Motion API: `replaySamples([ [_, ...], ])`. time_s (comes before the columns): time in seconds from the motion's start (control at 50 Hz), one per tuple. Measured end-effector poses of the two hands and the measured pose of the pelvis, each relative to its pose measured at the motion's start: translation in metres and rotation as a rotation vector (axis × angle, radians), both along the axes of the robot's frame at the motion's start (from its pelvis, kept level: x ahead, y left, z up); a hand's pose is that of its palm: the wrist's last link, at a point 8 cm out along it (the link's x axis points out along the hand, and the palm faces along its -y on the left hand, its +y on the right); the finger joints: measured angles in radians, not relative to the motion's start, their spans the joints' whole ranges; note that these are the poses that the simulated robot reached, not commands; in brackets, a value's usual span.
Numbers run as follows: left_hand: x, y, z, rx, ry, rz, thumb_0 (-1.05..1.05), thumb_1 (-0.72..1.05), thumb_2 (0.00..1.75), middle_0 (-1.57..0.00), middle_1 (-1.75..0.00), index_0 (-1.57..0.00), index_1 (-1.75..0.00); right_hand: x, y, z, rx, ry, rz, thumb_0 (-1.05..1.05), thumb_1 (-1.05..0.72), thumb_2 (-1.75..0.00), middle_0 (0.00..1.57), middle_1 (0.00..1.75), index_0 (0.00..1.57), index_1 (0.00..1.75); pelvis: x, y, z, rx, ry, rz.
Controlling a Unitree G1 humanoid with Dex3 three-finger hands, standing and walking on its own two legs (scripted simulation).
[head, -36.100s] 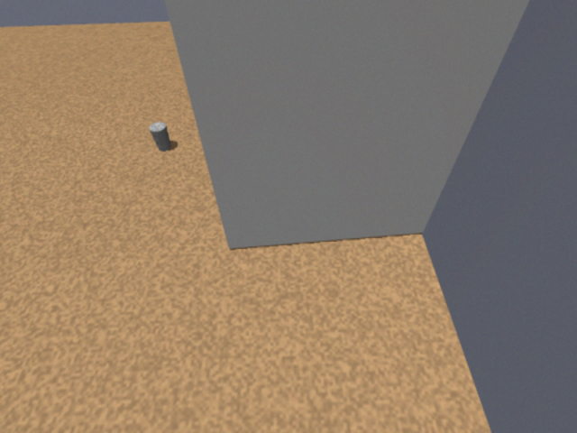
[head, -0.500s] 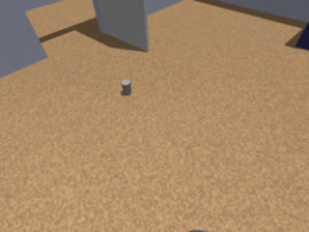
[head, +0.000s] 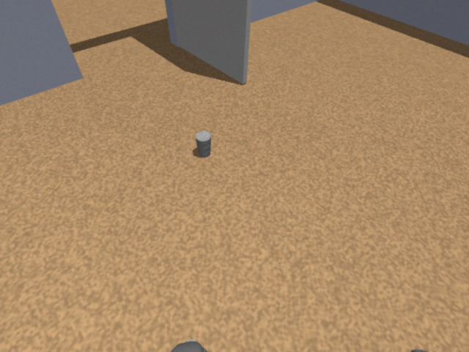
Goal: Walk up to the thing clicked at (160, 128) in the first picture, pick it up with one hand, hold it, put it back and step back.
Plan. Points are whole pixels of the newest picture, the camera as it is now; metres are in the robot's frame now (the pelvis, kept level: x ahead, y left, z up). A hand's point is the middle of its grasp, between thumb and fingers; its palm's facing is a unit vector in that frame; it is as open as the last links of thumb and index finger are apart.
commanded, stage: walk up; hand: left
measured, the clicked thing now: (203, 145) +1.28 +0.21 -0.69
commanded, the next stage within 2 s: none
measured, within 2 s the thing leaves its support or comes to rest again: neither
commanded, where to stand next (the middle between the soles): +0.91 -0.01 m, yaw -3 degrees
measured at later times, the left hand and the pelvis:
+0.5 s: hand (132, 245) +0.34 +0.25 -0.11, palm faces -0.05 -0.91 -0.42, open 7.3 cm; pelvis +0.24 -0.03 +0.00, yaw -3 degrees
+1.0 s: hand (132, 189) +0.52 +0.30 -0.14, palm faces -0.09 -0.94 -0.33, open 7.3 cm; pelvis +0.46 +0.03 +0.01, yaw -3 degrees
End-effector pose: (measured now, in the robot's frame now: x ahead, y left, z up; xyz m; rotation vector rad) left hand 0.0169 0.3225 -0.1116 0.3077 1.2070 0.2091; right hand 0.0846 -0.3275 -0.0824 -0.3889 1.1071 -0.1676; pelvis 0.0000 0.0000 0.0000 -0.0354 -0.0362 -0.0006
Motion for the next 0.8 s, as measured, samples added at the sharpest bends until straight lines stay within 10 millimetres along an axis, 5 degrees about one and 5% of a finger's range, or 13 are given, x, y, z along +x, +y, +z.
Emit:
replaySamples([
  [0.08, 0.055, 0.009, -0.005, -0.001, 0.022, -0.039, 0.01, 0.91, 0.90, -0.21, -0.30, -0.21, -0.30, 0.034, 0.012, 0.006, -0.011, -0.073, -0.042, 0.01, -0.90, -0.90, 0.20, 0.30, 0.20, 0.30, 0.035, 0.011, 0.000, 0.019, -0.006, -0.013],
  [0.24, 0.176, 0.005, 0.022, -0.004, -0.055, -0.136, 0.01, 0.91, 0.90, -0.20, -0.30, -0.21, -0.30, 0.062, 0.015, 0.013, 0.008, -0.018, -0.097, 0.01, -0.90, -0.90, 0.20, 0.30, 0.20, 0.30, 0.108, 0.009, 0.017, 0.047, -0.001, -0.052],
  [0.42, 0.296, -0.018, 0.035, 0.082, -0.146, -0.158, 0.01, 0.91, 0.90, -0.20, -0.30, -0.21, -0.30, 0.121, -0.021, -0.033, 0.043, 0.070, -0.143, 0.01, -0.90, -0.90, 0.20, 0.30, 0.20, 0.30, 0.205, -0.021, -0.005, 0.044, -0.006, -0.055],
  [0.6, 0.329, -0.030, 0.045, 0.061, -0.122, -0.084, 0.01, 0.91, 0.90, -0.21, -0.30, -0.21, -0.30, 0.243, -0.012, -0.022, 0.082, 0.026, -0.057, 0.01, -0.90, -0.90, 0.20, 0.30, 0.20, 0.30, 0.277, -0.023, 0.012, 0.015, -0.005, -0.041],
  [0.8, 0.376, 0.013, 0.009, 0.019, -0.008, -0.031, 0.01, 0.90, 0.90, -0.21, -0.30, -0.21, -0.30, 0.370, 0.011, 0.001, 0.002, -0.015, 0.011, 0.01, -0.90, -0.90, 0.20, 0.30, 0.20, 0.30, 0.376, 0.010, 0.001, -0.004, 0.009, -0.020],
])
